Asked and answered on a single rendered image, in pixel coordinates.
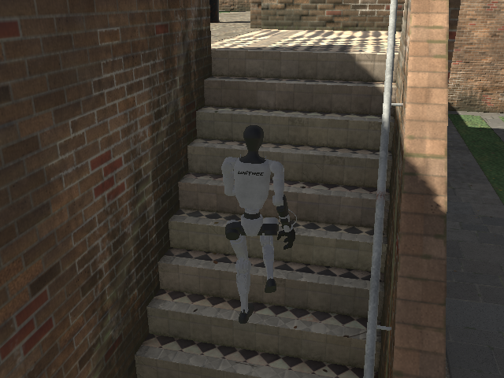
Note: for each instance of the stairs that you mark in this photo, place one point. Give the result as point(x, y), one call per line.
point(321, 114)

